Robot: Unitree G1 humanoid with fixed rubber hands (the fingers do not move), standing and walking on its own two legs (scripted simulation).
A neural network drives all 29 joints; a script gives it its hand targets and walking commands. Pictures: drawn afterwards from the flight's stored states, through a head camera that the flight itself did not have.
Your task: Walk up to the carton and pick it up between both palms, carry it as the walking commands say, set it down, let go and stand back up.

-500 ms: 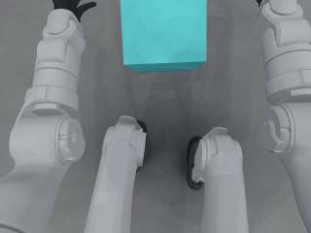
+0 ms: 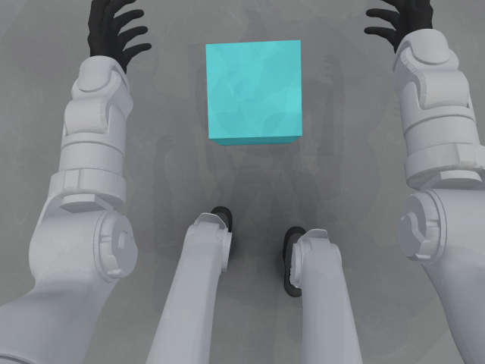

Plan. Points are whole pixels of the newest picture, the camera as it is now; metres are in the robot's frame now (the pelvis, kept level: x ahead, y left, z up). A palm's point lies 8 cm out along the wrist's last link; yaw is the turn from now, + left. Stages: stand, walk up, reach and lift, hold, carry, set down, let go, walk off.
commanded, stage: set down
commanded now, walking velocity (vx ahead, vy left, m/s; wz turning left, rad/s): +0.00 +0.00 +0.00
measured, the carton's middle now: (254, 101) +0.54 +0.06 -0.46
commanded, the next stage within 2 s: let go in 0.40 s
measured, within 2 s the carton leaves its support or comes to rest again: neither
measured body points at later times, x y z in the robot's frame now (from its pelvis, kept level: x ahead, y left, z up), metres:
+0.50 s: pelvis +0.02 +0.01 +0.10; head +0.33 +0.02 +0.43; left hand +0.50 +0.24 -0.02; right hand +0.56 -0.15 -0.02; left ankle +0.10 +0.13 -0.54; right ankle +0.06 -0.12 -0.54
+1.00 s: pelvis +0.07 +0.01 +0.18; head +0.23 +0.01 +0.60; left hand +0.33 +0.25 +0.08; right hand +0.38 -0.19 +0.08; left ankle +0.10 +0.13 -0.54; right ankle +0.06 -0.12 -0.54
